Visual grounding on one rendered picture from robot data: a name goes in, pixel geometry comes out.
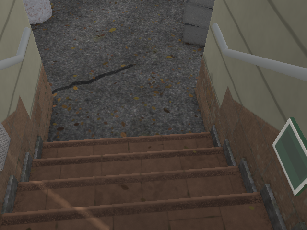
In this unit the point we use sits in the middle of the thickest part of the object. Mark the stairs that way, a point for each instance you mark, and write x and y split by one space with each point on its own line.
154 182

